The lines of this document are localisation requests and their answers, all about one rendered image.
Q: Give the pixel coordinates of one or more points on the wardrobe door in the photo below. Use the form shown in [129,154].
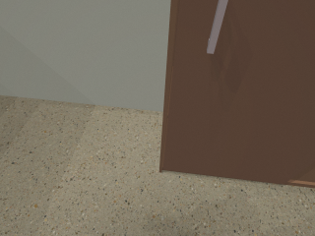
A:
[308,174]
[248,110]

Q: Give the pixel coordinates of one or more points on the handle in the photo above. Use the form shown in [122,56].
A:
[216,28]

